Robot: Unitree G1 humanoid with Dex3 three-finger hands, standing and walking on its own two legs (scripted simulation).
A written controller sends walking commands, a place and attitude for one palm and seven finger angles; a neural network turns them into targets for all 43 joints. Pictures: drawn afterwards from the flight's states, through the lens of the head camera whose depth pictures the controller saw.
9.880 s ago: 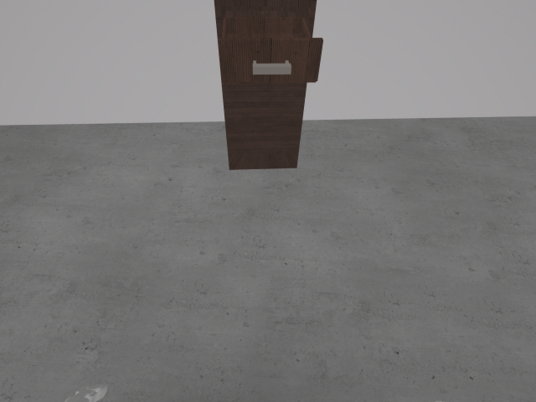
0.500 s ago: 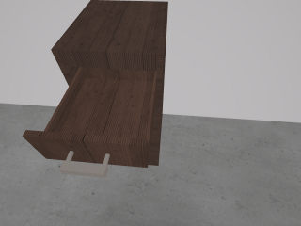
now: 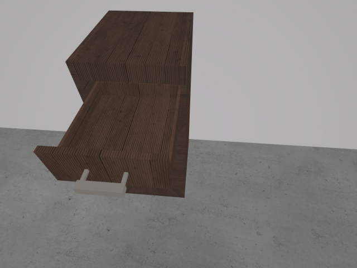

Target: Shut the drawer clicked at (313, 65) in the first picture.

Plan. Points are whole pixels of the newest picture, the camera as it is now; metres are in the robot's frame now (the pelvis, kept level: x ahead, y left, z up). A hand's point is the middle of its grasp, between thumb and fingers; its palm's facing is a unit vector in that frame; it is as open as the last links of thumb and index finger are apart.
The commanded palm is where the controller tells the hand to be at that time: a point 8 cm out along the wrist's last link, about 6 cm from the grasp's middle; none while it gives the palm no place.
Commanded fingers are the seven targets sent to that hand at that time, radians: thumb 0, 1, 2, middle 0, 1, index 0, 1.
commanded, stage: come to a stop and stand still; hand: left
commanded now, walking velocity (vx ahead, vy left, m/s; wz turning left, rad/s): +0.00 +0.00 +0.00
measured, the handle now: (103, 181) +0.32 +0.22 -0.02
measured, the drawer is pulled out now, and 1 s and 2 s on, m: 0.30 0.30 0.29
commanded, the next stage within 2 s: look again from close up in 0.14 s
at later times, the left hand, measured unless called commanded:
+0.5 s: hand out of the picture +0.00 +0.20 -0.17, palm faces +0.03 -0.98 -0.21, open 7.4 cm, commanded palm none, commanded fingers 0.00 0.90 0.90 -0.20 -0.30 -0.20 -0.30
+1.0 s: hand (86, 265) +0.14 +0.23 -0.09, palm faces +0.24 -0.95 -0.21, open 7.1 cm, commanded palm +0.11 +0.26 -0.06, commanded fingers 0.00 0.90 0.90 -0.36 -0.47 -0.36 -0.47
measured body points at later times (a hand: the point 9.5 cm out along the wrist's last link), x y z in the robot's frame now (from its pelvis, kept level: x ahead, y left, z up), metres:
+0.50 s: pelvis +0.01 +0.03 +0.00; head -0.01 +0.01 +0.45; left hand +0.00 +0.25 -0.16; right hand -0.02 -0.17 -0.17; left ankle -0.01 +0.13 -0.74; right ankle +0.04 -0.09 -0.74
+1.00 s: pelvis +0.03 +0.03 -0.01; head +0.03 +0.03 +0.44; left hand +0.13 +0.28 -0.07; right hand +0.08 -0.21 -0.14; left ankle -0.01 +0.13 -0.74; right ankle +0.04 -0.09 -0.74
